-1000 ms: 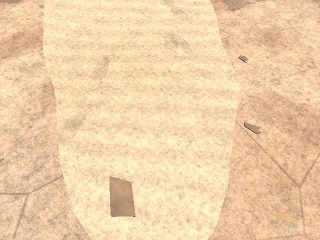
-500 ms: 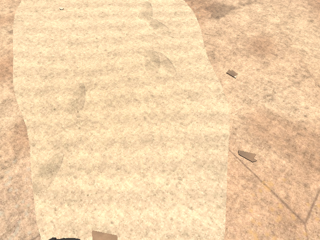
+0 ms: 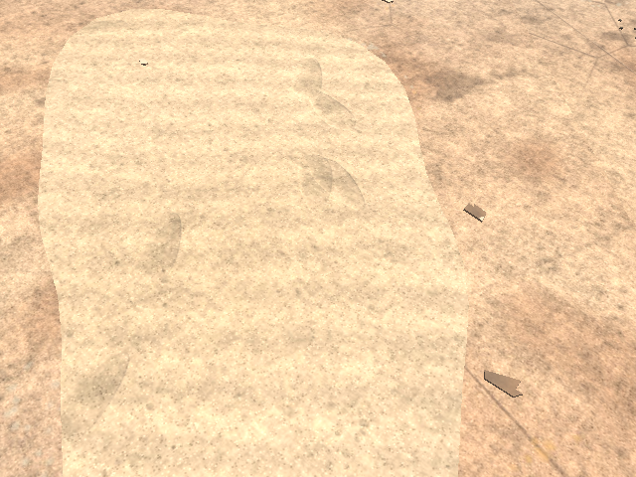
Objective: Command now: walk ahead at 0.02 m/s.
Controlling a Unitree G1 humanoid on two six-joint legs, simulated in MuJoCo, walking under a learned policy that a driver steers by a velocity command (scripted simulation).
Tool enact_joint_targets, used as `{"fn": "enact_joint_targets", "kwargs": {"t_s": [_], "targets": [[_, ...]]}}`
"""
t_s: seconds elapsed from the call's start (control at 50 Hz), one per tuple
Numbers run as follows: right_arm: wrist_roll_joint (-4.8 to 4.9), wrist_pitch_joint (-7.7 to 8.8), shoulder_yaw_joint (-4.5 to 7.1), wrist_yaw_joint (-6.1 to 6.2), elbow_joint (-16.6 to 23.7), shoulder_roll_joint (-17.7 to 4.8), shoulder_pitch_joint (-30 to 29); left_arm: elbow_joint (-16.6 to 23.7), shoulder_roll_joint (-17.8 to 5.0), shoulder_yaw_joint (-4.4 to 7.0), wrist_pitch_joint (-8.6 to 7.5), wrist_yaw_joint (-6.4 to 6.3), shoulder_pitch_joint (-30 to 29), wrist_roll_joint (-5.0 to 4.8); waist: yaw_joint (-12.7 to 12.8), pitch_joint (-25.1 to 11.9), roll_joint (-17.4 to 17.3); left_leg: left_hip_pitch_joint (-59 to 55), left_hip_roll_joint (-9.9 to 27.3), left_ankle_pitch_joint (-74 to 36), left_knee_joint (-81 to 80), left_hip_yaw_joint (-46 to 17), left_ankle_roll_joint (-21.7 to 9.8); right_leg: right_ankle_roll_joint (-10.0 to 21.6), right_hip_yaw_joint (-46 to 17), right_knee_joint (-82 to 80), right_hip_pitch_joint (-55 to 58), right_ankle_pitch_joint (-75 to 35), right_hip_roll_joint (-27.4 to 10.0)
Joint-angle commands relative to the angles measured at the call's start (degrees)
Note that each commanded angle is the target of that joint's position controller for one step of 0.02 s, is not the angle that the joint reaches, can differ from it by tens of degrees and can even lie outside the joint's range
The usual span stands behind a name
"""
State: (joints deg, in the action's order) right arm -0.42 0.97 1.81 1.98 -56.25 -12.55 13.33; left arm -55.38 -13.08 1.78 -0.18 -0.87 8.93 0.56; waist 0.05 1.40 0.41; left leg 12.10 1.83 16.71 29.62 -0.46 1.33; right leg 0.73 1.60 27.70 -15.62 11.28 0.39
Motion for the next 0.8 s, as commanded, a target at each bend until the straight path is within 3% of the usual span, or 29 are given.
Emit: {"fn": "enact_joint_targets", "kwargs": {"t_s": [0.02, 0.22, 0.24, 0.28, 0.3, 0.34, 0.4, 0.42, 0.46, 0.48, 0.5, 0.52, 0.54, 0.56, 0.6, 0.62, 0.66, 0.72, 0.8], "targets": [[0.18, 0.41, 1.26, 0.26, 1.02, -6.98, 1.45, 1.32, -5.40, 1.12, -0.47, -0.20, -1.19, -0.29, -0.36, -2.80, -1.27, 1.25, 1.88, -10.74, -5.35, -1.70, -1.82, 1.54, -2.37, -2.62, 4.95, -9.11, -2.32], [0.23, -0.27, 0.97, 0.25, -1.59, -5.96, 0.93, -2.74, -5.97, 1.23, 0.46, -0.98, -0.85, -0.57, -0.09, -1.98, -0.53, 0.04, 0.93, -13.28, -5.83, -0.49, -1.79, 1.30, -2.43, -2.25, 6.63, -11.88, -2.55], [0.31, -0.40, 0.93, 0.26, -2.47, -5.49, 2.16, -3.63, -5.46, 1.13, 0.56, -1.01, 0.10, -0.62, -0.19, -3.11, -0.69, -0.58, 0.37, -7.51, -6.31, 0.12, -1.99, 1.38, -1.57, -2.17, 7.02, -6.04, -1.80], [0.91, -0.71, 1.44, 0.40, -2.77, -6.66, 2.28, -4.24, -6.25, 1.56, 0.77, -1.08, 0.29, -1.24, -0.08, 0.01, -1.92, 2.39, -0.07, 11.25, -6.63, -0.40, -4.10, 2.21, -0.11, -0.51, 3.31, 14.41, 0.05], [1.07, -0.59, 1.59, 0.51, -2.38, -7.06, 2.01, -4.00, -6.48, 1.66, 0.52, -1.10, -0.18, -1.33, -0.17, 2.87, -2.37, 4.33, 0.86, 18.85, -7.48, -2.04, -5.33, 2.75, -0.59, -0.36, -0.16, 21.46, -0.03], [1.62, 0.56, 1.80, 0.51, -2.24, -7.52, 3.72, -3.41, -5.77, 1.56, -0.98, -0.85, -1.21, -1.60, -0.99, 6.88, -3.40, 4.93, 3.78, 25.06, -9.59, -6.73, -7.65, 3.47, -1.47, 1.45, -5.56, 24.21, -0.48], [2.23, 2.49, 2.89, -0.08, -3.56, -10.55, 7.85, -2.23, -3.27, 1.21, -3.92, 0.48, -2.99, -2.02, -1.68, 7.92, -10.83, -0.96, 13.54, 25.20, -15.69, -21.02, -13.20, 3.25, 1.66, 11.41, -11.96, 13.30, 0.49], [2.22, 2.91, 2.91, -0.30, -3.36, -10.31, 7.14, -2.09, -3.19, 1.20, -4.61, 0.93, -2.79, -2.16, -0.96, 8.28, -10.94, -0.71, 15.12, 20.74, -15.50, -22.76, -13.89, 4.02, 1.03, 11.24, -11.33, 11.84, -0.21], [2.21, 3.26, 2.69, -0.79, -1.66, -9.30, 2.50, -4.47, -3.75, 1.66, -5.27, 1.44, 3.92, -2.40, 3.17, 6.17, -8.98, 3.67, 12.14, 10.01, -10.52, -16.68, -11.35, 5.42, 0.59, 4.42, -0.43, 9.99, -0.16], [2.31, 3.42, 2.40, -0.94, 0.55, -8.49, -2.49, -6.85, -5.85, 2.46, -5.41, 1.45, 10.50, -2.42, 6.35, 4.98, -4.79, 9.60, 7.40, 2.32, -3.30, -9.49, -8.28, 6.79, -3.83, -1.05, 8.24, 8.96, -2.00], [1.92, 4.32, 1.57, -0.97, 3.11, -5.06, -5.08, -9.27, -12.22, 4.46, -5.54, 1.49, 17.92, -2.71, 8.10, 2.80, 10.12, 20.32, -2.07, -3.51, 16.01, 2.44, -3.07, 11.40, -20.25, -8.44, 20.01, 7.64, -9.94], [1.60, 5.30, 1.60, -0.79, 3.98, -4.98, -5.26, -10.02, -13.39, 4.45, -5.82, 2.02, 23.30, -1.90, 9.44, -0.50, 16.81, 31.62, -4.76, 12.37, 32.59, 0.72, -1.44, 16.79, -38.84, -14.85, 28.97, 0.56, -20.37], [2.57, 5.85, 2.10, -1.27, 3.90, -6.55, -4.80, -9.20, -9.00, 2.81, -6.36, 2.09, 19.89, -0.97, 6.46, 0.74, 8.75, 36.33, -1.62, 14.26, 40.90, -4.17, -2.98, 16.36, -37.33, -13.28, 28.75, -2.90, -21.76], [3.34, 6.05, 1.91, -1.80, 3.35, -5.63, -3.78, -7.89, -7.26, 2.24, -6.66, 2.15, 16.85, -0.81, 4.61, 1.23, 5.74, 38.08, 0.63, 10.17, 43.72, -4.58, -4.50, 14.91, -31.82, -12.60, 27.78, -4.57, -20.37], [2.77, 6.02, 2.52, -2.19, 3.34, -6.19, -5.13, -6.78, -5.04, 1.02, -6.49, 2.28, 13.87, -1.03, 2.86, 3.14, 2.22, 38.65, 4.43, 1.70, 39.36, -2.84, -5.51, 11.83, -21.22, -14.22, 24.57, -11.65, -17.18], [2.41, 5.76, 2.70, -2.43, 3.60, -5.81, -5.49, -6.79, -4.15, 0.57, -6.01, 2.13, 14.18, -0.86, 2.54, 3.05, 3.32, 35.94, 5.11, -0.65, 36.42, -1.69, -5.15, 10.59, -17.45, -15.33, 22.33, -13.97, -15.31], [2.02, 5.02, 2.46, -2.90, 4.26, -4.12, -6.98, -6.65, -4.52, 0.27, -5.16, 1.30, 15.28, -0.60, 2.41, 3.32, 3.94, 33.32, 4.82, -4.45, 30.16, 0.49, -3.45, 10.31, -12.89, -17.59, 19.52, -16.26, -13.37], [1.75, 4.57, 1.24, -3.04, 7.66, -1.75, -15.33, -5.64, -7.37, 0.61, -4.74, 0.00, 14.66, -0.34, 3.38, 5.90, 3.53, 27.31, 2.70, -12.28, 14.31, 3.00, -1.75, 9.88, -7.82, -20.89, 12.05, -15.33, -11.05], [2.29, 4.22, 1.00, -3.79, 10.13, -3.51, -20.84, -6.77, -8.65, 1.44, -4.97, -0.32, 18.27, -1.42, 3.83, 7.53, 5.15, 21.42, 1.01, -18.15, 4.10, 3.23, -2.95, 9.65, -6.17, -23.36, 12.45, -13.74, -13.01]]}}
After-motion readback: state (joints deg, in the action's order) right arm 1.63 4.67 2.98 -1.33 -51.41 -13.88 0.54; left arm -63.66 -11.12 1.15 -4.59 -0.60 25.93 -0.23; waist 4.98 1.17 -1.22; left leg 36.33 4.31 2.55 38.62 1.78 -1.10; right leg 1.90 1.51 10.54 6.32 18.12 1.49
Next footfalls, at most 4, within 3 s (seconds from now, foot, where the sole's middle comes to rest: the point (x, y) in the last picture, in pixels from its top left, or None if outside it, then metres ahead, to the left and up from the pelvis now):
0.92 left None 0.45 0.12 -0.77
1.48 right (378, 367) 0.77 -0.12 -0.77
2.04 left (275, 271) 1.06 0.14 -0.77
2.54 right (323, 209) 1.29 0.01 -0.77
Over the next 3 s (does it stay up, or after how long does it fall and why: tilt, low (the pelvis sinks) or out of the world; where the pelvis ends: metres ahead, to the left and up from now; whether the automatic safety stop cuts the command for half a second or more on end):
stays up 1.19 0.12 0.00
